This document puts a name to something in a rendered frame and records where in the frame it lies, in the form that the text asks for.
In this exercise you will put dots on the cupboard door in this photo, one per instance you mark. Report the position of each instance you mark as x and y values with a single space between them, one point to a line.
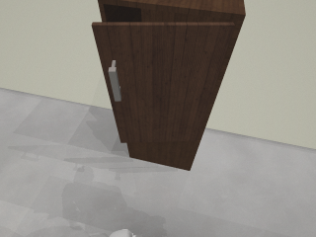
167 72

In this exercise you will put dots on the handle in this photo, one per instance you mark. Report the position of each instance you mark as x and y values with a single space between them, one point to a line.
113 74

